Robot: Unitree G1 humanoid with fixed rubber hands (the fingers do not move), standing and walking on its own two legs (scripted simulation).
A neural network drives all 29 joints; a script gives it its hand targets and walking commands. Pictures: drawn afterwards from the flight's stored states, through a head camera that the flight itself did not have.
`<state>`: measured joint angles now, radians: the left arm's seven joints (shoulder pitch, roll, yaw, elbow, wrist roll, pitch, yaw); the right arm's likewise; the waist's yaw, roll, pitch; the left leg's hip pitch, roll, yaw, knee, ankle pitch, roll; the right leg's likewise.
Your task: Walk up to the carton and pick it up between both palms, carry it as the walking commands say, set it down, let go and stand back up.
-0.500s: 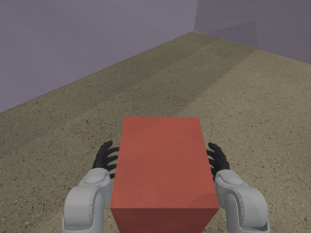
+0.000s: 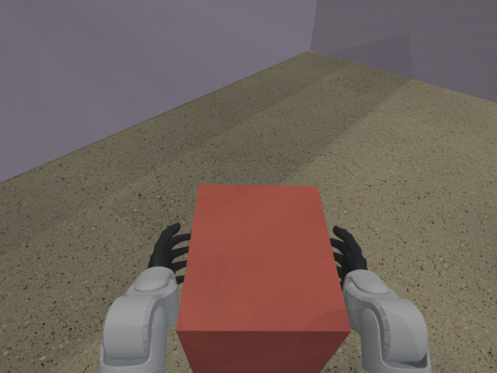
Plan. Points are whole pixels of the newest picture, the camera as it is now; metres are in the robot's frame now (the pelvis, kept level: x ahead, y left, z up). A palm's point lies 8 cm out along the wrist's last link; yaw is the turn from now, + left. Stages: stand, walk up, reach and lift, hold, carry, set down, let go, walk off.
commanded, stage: carry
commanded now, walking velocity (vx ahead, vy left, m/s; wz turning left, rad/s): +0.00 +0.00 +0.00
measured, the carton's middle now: (255, 296) +0.26 +0.00 +0.02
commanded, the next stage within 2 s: none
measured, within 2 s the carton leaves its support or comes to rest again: neither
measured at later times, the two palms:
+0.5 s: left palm (166, 275) +0.25 +0.13 +0.10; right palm (354, 277) +0.25 -0.14 +0.10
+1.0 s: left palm (165, 273) +0.25 +0.13 +0.10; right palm (353, 274) +0.25 -0.14 +0.10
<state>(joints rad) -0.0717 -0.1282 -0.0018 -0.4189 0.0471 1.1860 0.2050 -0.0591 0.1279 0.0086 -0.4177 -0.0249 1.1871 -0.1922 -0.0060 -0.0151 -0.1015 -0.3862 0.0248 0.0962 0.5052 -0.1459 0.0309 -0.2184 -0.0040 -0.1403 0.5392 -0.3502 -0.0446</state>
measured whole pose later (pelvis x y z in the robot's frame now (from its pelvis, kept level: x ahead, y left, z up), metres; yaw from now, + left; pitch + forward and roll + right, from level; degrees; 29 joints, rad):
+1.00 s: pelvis +0.00 -0.01 +0.00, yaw +0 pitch +1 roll +0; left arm -0.08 -0.13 0.00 -0.42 0.06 1.17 0.20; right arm -0.07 0.13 0.01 -0.40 -0.03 1.16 -0.18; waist 0.00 -0.02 -0.09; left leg -0.38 0.03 0.09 0.51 -0.15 0.02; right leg -0.22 0.00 -0.14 0.54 -0.35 -0.05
